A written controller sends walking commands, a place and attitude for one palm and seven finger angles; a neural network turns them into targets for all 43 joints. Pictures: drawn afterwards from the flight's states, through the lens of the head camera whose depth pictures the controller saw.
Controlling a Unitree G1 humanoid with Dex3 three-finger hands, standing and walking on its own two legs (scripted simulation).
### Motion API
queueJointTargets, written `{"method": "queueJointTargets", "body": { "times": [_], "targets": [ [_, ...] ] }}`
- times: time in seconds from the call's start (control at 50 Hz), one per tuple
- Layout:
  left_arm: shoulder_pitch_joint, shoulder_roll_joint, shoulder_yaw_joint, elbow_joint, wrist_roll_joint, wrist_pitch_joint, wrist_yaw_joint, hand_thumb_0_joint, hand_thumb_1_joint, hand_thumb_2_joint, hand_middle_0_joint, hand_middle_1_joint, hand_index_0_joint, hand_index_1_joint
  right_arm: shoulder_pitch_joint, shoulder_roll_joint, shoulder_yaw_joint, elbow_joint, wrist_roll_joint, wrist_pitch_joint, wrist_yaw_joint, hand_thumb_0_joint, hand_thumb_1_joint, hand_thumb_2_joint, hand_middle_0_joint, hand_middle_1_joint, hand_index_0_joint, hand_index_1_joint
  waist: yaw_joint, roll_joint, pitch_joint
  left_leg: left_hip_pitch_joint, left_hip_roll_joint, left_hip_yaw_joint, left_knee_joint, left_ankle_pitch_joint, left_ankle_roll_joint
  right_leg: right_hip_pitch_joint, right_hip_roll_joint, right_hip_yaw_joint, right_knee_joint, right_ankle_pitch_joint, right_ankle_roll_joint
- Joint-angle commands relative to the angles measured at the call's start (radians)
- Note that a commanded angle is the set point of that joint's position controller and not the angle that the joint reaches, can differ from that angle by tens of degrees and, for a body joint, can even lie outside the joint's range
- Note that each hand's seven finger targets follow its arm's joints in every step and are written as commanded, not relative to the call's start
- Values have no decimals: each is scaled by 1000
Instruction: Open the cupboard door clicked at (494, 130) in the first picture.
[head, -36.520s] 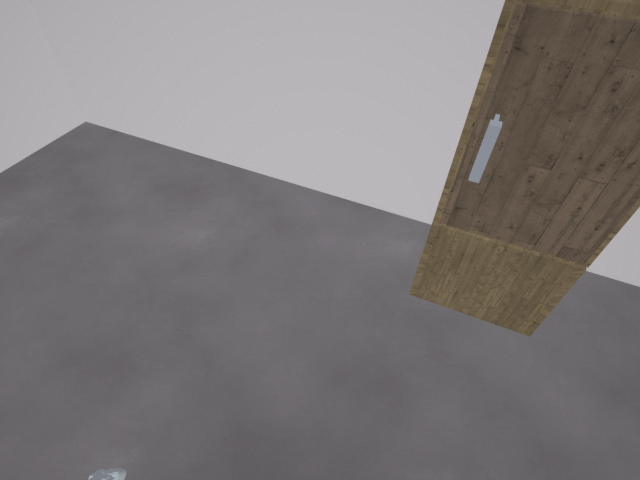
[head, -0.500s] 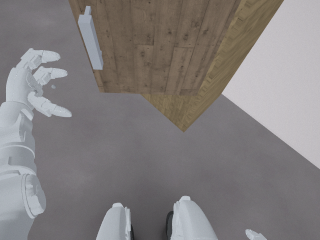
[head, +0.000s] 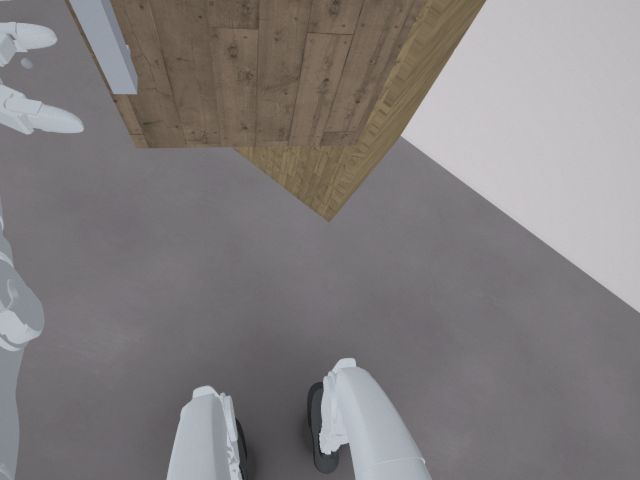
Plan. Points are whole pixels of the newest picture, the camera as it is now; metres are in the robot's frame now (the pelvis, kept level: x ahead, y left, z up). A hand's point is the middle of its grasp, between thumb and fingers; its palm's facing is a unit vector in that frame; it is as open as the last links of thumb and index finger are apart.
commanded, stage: move the hooked fingers beside the handle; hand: left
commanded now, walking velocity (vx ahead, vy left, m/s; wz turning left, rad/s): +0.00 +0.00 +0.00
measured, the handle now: (104, 16) +0.62 +0.17 +0.07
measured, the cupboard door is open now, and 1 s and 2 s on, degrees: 44 44 44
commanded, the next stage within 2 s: slide the fingers in behind the handle in 0.82 s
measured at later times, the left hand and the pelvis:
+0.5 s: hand (29, 60) +0.57 +0.24 +0.07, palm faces -0.01 -1.00 -0.02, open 14.0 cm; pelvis +0.02 +0.00 +0.01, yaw +0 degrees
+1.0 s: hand (42, 63) +0.56 +0.22 +0.07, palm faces -0.01 -1.00 -0.03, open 14.0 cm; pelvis +0.01 +0.00 +0.01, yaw +0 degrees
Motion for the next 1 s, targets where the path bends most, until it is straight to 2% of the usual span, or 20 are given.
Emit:
{"method": "queueJointTargets", "body": {
  "times": [0.0,0.06,0.12,0.18,0.24,0.28,0.32,0.38,0.4,0.42,0.48,0.52,0.6,0.62,0.68,0.7,0.76,0.84,0.92,0.98],
  "targets": [
    [-495,254,6,-205,-2,-54,13,0,-500,300,-300,-1200,-300,-1200,234,-209,-69,-16,-6,11,-2,0,-900,-900,200,300,200,300,-23,289,-597,522,-23,-137,-164,477,-24,196,65,50,-104,189,-16],
    [-400,276,50,-179,0,-34,18,0,-500,300,-300,-1200,-300,-1200,254,-209,-69,-30,-11,27,5,0,-900,-900,200,300,200,300,4,271,-611,541,-20,-141,-169,539,-27,215,69,43,-100,219,-20],
    [-374,257,36,-211,3,-25,21,0,-500,300,-300,-1200,-300,-1200,251,-204,-69,-42,-10,43,12,0,-900,-900,200,300,200,300,8,251,-601,517,-19,-131,-177,529,-24,246,71,47,-111,229,-14],
    [-374,315,94,-291,-9,-50,28,0,-500,300,-300,-1200,-300,-1200,256,-203,-74,-49,-9,48,16,0,-900,-900,200,300,200,300,27,248,-656,528,-20,-124,-179,543,-22,303,76,56,-115,260,-15],
    [-377,315,101,-308,-15,-65,33,0,-500,300,-300,-1200,-300,-1200,252,-196,-79,-39,-7,47,18,0,-900,-900,200,300,200,300,20,242,-635,513,-22,-114,-182,532,-19,329,77,61,-125,274,-12],
    [-369,288,80,-323,-16,-72,29,0,-500,300,-300,-1200,-300,-1200,254,-193,-79,-33,-7,49,20,0,-900,-900,200,300,200,300,19,272,-629,558,-18,-117,-187,572,-22,310,77,59,-129,284,-15],
    [-320,251,62,-289,-23,-63,22,0,-500,300,-300,-1200,-300,-1200,251,-189,-81,-30,-3,49,23,0,-900,-900,200,300,200,300,22,252,-605,540,-22,-110,-188,563,-21,325,78,61,-138,292,-14],
    [-323,215,31,-271,-28,-59,10,0,-500,300,-300,-1200,-300,-1200,250,-191,-82,-23,-2,53,19,0,-900,-900,200,300,200,300,10,247,-569,556,-19,-115,-195,570,-21,296,79,55,-143,280,-15],
    [-339,167,-3,-259,-33,-55,9,0,-500,300,-300,-1200,-300,-1200,245,-187,-84,-20,-2,52,19,0,-900,-900,200,300,200,300,-4,245,-549,552,-21,-115,-193,550,-20,275,78,53,-147,266,-13],
    [-352,178,7,-256,-35,-57,12,0,-500,300,-300,-1200,-300,-1200,248,-190,-85,-14,-4,52,18,0,-900,-900,200,300,200,300,-9,222,-542,547,-19,-120,-192,542,-19,273,79,51,-147,261,-13],
    [-355,182,15,-294,-41,-78,16,0,-500,300,-300,-1200,-300,-1200,246,-190,-86,-18,-7,52,18,0,-900,-900,200,300,200,300,6,265,-591,590,-22,-121,-185,606,-25,279,75,55,-138,292,-17],
    [-327,138,-12,-256,-40,-78,19,0,-500,300,-300,-1200,-300,-1200,237,-184,-87,-16,-6,55,21,0,-900,-900,200,300,200,300,0,243,-550,580,-21,-119,-185,598,-27,264,77,51,-142,284,-17],
    [-325,190,24,-264,-33,-86,28,0,-500,300,-300,-1200,-300,-1200,229,-189,-86,-27,-4,61,18,0,-900,-900,200,300,200,300,14,243,-570,559,-25,-112,-179,592,-25,292,74,57,-132,298,-17],
    [-343,170,3,-265,-31,-86,29,0,-500,300,-300,-1200,-300,-1200,223,-187,-85,-28,-4,61,18,0,-900,-900,200,300,200,300,5,240,-566,551,-27,-111,-176,579,-23,290,75,59,-131,295,-16],
    [-350,237,50,-300,-28,-103,34,0,-500,300,-300,-1200,-300,-1200,216,-187,-83,-37,-4,62,17,0,-900,-900,200,300,200,300,21,252,-614,537,-30,-101,-165,580,-21,336,75,68,-119,322,-18],
    [-348,200,21,-289,-27,-101,32,0,-500,300,-300,-1200,-300,-1200,211,-184,-83,-36,-2,60,18,0,-900,-900,200,300,200,300,13,255,-603,542,-29,-106,-167,578,-23,319,74,64,-121,311,-17],
    [-390,194,9,-276,-28,-96,31,0,-500,300,-300,-1200,-300,-1200,210,-187,-80,-31,-1,58,15,0,-900,-900,200,300,200,300,-3,256,-571,538,-27,-112,-167,545,-20,285,75,60,-121,278,-19],
    [-375,193,15,-297,-35,-90,29,0,-500,300,-300,-1200,-300,-1200,215,-188,-83,-27,-3,57,16,0,-900,-900,200,300,200,300,5,247,-625,556,-27,-114,-169,565,-22,315,74,62,-126,301,-15],
    [-340,165,-2,-263,-38,-72,22,0,-500,300,-300,-1200,-300,-1200,217,-185,-81,-27,0,59,19,0,-900,-900,200,300,200,300,5,224,-587,522,-29,-107,-178,528,-18,322,75,62,-135,289,-14],
    [-332,162,5,-285,-43,-77,28,0,-500,300,-300,-1200,-300,-1200,219,-184,-84,-30,0,55,19,0,-900,-900,200,300,200,300,13,222,-608,523,-30,-102,-180,519,-18,332,76,66,-136,289,-15]
  ]
}}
